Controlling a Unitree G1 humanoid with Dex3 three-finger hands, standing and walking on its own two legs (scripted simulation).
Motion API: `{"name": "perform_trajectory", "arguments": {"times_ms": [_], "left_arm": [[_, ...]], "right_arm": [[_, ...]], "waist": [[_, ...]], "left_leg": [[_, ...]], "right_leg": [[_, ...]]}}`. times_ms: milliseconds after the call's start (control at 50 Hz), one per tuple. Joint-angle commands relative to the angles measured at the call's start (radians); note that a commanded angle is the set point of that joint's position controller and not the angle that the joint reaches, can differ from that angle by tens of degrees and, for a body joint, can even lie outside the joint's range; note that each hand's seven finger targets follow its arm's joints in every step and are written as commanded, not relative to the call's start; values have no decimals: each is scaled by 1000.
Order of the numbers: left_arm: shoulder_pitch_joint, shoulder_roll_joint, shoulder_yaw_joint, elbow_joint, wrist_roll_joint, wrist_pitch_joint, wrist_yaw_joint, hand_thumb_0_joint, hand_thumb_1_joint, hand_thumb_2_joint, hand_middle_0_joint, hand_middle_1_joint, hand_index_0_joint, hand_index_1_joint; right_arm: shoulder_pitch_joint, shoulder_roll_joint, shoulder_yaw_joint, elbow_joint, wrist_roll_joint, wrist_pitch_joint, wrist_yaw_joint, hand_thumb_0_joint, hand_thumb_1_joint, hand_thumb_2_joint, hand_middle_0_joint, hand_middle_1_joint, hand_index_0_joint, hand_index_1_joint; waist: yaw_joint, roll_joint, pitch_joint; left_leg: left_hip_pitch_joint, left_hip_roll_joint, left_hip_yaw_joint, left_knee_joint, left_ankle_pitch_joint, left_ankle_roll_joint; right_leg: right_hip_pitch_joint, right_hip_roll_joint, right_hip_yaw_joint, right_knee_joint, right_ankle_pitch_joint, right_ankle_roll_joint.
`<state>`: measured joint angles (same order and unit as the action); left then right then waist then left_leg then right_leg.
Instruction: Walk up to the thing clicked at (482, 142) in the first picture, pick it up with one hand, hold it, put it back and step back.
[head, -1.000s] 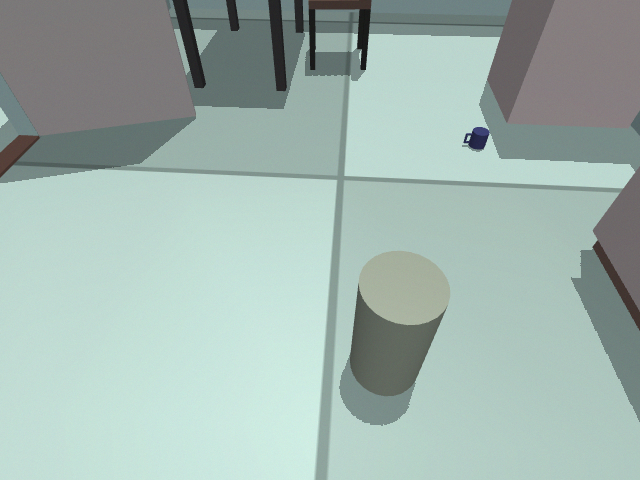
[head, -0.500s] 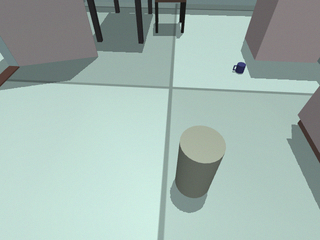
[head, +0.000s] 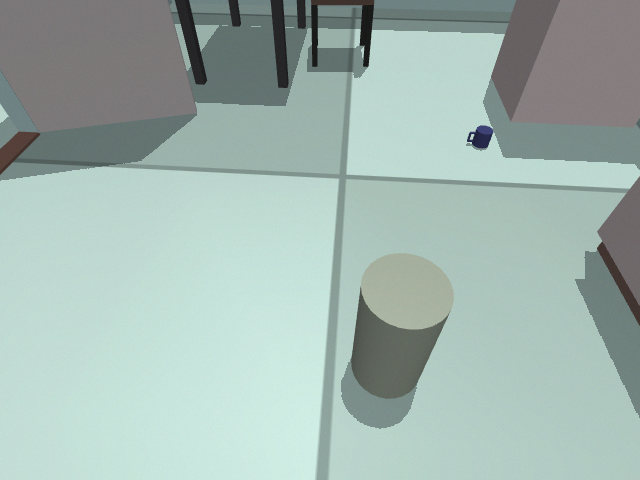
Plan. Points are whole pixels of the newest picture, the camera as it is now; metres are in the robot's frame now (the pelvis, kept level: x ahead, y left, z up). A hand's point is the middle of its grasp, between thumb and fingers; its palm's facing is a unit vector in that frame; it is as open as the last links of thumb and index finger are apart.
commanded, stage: stand
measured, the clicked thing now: (479, 136) +1.92 -0.81 -0.74
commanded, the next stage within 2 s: walk up in 0.12 s
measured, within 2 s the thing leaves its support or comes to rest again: neither
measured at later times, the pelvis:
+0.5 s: pelvis -0.02 -0.02 -0.02, yaw +16 degrees
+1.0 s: pelvis -0.01 -0.05 -0.04, yaw +36 degrees
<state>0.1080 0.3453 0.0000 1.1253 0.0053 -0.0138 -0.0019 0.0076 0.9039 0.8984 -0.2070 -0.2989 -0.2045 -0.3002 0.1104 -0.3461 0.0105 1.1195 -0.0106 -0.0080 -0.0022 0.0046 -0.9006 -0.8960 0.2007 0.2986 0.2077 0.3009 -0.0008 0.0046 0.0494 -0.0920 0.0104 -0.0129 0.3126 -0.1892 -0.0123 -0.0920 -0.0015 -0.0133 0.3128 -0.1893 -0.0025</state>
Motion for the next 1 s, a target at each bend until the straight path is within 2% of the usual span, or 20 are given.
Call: {"name": "perform_trajectory", "arguments": {"times_ms": [0, 120, 220, 260, 280, 300, 320, 400, 540, 560, 580, 600, 640, 700, 800, 880, 920, 940, 960, 980], "left_arm": [[-32, 212, 37, -60, 3, -20, 13, 0, 900, 900, -200, -300, -200, -300], [-120, 269, 110, -171, 2, 13, 3, 0, 900, 900, -200, -300, -200, -300], [-76, 219, 121, -250, 8, 35, -17, 0, 900, 900, -200, -300, -200, -300], [-19, 240, 134, -271, 15, 32, -23, 0, 900, 900, -200, -300, -200, -300], [14, 278, 141, -276, 21, 28, -23, 0, 900, 900, -200, -300, -200, -300], [-41, 300, 148, -315, 33, 24, -25, 0, 900, 900, -200, -300, -200, -300], [-95, 302, 153, -374, 35, 25, -31, 0, 900, 900, -200, -300, -200, -300], [-62, 238, 119, -375, 36, 21, -24, 0, 900, 900, -200, -300, -200, -300], [-37, 308, 142, -456, 32, 44, -41, 0, 900, 900, -200, -300, -200, -300], [-35, 281, 137, -471, 24, 49, -40, 0, 900, 900, -200, -300, -200, -300], [-6, 212, 120, -484, 11, 56, -42, 0, 900, 900, -200, -300, -200, -300], [4, 167, 106, -509, 17, 67, -42, 0, 900, 900, -200, -300, -200, -300], [-30, 265, 121, -512, 11, 67, -32, 0, 900, 900, -200, -300, -200, -300], [102, 249, 130, -426, -6, 61, -37, 0, 900, 900, -200, -300, -200, -300], [81, 223, 132, -441, 2, 42, -24, 0, 900, 900, -200, -300, -200, -300], [239, 228, 144, -394, 6, 4, 3, 0, 900, 900, -200, -300, -200, -300], [195, 397, 176, -425, 40, -13, 12, 0, 900, 900, -200, -300, -200, -300], [84, 442, 180, -452, 39, -11, 10, 0, 900, 900, -200, -300, -200, -300], [32, 421, 180, -461, 27, -12, 11, 0, 900, 900, -200, -300, -200, -300], [33, 364, 169, -456, 21, -17, 11, 0, 900, 900, -200, -300, -200, -300]], "right_arm": [[-40, -215, -44, -55, 4, -25, -11, 0, -900, -900, 200, 300, 200, 300], [67, -277, -94, -137, 13, -14, -11, 0, -900, -900, 200, 300, 200, 300], [70, -304, -137, -233, -10, -9, -17, 0, -900, -900, 200, 300, 200, 300], [36, -268, -134, -281, -11, -2, -13, 0, -900, -900, 200, 300, 200, 300], [12, -228, -128, -310, -7, 3, -12, 0, -900, -900, 200, 300, 200, 300], [49, -226, -131, -326, -15, 13, -15, 0, -900, -900, 200, 300, 200, 300], [88, -256, -137, -352, -31, 22, -17, 0, -900, -900, 200, 300, 200, 300], [162, -219, -140, -359, -35, 16, 20, 0, -900, -900, 200, 300, 200, 300], [290, -230, -155, -377, -11, 4, 13, 0, -900, -900, 200, 300, 200, 300], [371, -263, -168, -359, -16, -7, 4, 0, -900, -900, 200, 300, 200, 300], [395, -352, -193, -367, -29, -20, -12, 0, -900, -900, 200, 300, 200, 300], [324, -449, -205, -409, -41, -27, -26, 0, -900, -900, 200, 300, 200, 300], [232, -472, -205, -431, -15, -35, -42, 0, -900, -900, 200, 300, 200, 300], [155, -338, -159, -463, -13, -37, -50, 0, -900, -900, 200, 300, 200, 300], [207, -341, -158, -485, -36, -19, -34, 0, -900, -900, 200, 300, 200, 300], [130, -281, -140, -530, -19, 10, -24, 0, -900, -900, 200, 300, 200, 300], [143, -188, -117, -549, -4, 16, -33, 0, -900, -900, 200, 300, 200, 300], [167, -255, -135, -527, -17, 24, -47, 0, -900, -900, 200, 300, 200, 300], [186, -301, -149, -502, -19, 23, -45, 0, -900, -900, 200, 300, 200, 300], [168, -340, -163, -481, -22, 25, -30, 0, -900, -900, 200, 300, 200, 300]], "waist": [[6, 1, -75], [3, -29, 10], [23, 92, -86], [66, 22, -112], [92, -117, -138], [76, -193, -143], [60, -160, -118], [4, -147, -72], [-13, -219, -61], [-53, -113, -84], [-80, 151, -39], [-27, 264, -25], [-10, 185, 12], [29, 181, -49], [-10, 201, -70], [78, 115, -150], [58, -258, -75], [34, -265, -78], [6, -232, -29], [3, -102, 39]], "left_leg": [[9, 118, -85, -41, 185, 33], [-241, 112, -211, 37, 406, 88], [-231, 143, -368, 73, 309, 154], [-372, 37, -222, 204, 192, 89], [-415, -62, -65, 437, 20, 51], [-478, -26, -19, 636, -279, 31], [-491, 38, -17, 722, -309, -3], [-406, 29, -17, 661, -229, 25], [-164, -31, 143, 293, -79, 16], [-27, -49, 108, 205, -36, 37], [46, 88, -178, 62, 71, 111], [3, 317, -627, 36, 210, 228], [-185, 384, -723, -21, 75, 342], [-173, 162, -269, 141, 136, 211], [-279, 145, -328, 204, 253, 238], [-338, 42, -296, 422, 262, 151], [-643, -160, -131, 737, -392, 36], [-620, -69, -155, 921, -454, 31], [-595, -28, -163, 972, -417, 21], [-551, -17, -166, 970, -345, 10]], "right_leg": [[7, -127, 89, -42, 171, -24], [75, -69, -14, 151, 30, -40], [7, -54, 47, 204, -195, -74], [138, -178, 116, 101, -171, -141], [163, -352, 200, 1, -46, -217], [153, -515, 263, -32, 130, -301], [117, -572, 256, -9, 261, -319], [31, -317, -40, 147, 420, -179], [-101, -317, -148, 325, 174, -123], [-205, -271, -181, 516, 111, -87], [-411, -143, -213, 779, -149, -15], [-574, -26, -82, 885, -486, 23], [-459, -94, 105, 905, -440, 7], [-400, -101, 58, 785, -284, -18], [-252, -22, -17, 570, -346, -8], [-40, 8, -21, 195, -103, -40], [16, -428, 528, 7, -25, -151], [-85, -565, 664, -28, -25, -304], [-145, -576, 663, -47, -21, -351], [-200, -479, 435, 3, -21, -297]]}}
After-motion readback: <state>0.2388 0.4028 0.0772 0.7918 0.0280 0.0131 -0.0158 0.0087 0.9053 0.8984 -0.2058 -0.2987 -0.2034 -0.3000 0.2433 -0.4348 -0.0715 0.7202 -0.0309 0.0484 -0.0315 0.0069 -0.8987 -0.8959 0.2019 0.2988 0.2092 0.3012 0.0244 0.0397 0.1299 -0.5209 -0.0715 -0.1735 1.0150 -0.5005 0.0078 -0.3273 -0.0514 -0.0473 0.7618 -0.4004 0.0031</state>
